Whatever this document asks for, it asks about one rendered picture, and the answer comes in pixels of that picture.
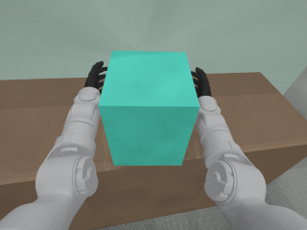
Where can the right robot upper arm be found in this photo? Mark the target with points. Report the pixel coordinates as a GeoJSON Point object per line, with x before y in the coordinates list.
{"type": "Point", "coordinates": [239, 190]}

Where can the carton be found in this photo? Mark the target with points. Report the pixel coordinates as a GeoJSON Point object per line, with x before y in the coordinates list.
{"type": "Point", "coordinates": [149, 106]}

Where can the robot left hand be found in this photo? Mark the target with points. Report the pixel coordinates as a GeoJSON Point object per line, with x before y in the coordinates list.
{"type": "Point", "coordinates": [94, 77]}

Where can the left robot forearm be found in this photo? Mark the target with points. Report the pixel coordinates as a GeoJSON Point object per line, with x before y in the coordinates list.
{"type": "Point", "coordinates": [80, 128]}

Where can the right robot forearm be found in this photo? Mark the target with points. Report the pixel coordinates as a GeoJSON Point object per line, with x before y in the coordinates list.
{"type": "Point", "coordinates": [216, 139]}

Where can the robot right hand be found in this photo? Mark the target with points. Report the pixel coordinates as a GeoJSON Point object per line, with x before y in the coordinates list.
{"type": "Point", "coordinates": [202, 84]}

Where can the left robot upper arm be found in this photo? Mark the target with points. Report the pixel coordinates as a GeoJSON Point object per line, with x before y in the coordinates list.
{"type": "Point", "coordinates": [62, 186]}

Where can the pedestal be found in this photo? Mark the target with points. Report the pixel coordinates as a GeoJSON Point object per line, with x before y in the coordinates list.
{"type": "Point", "coordinates": [271, 133]}

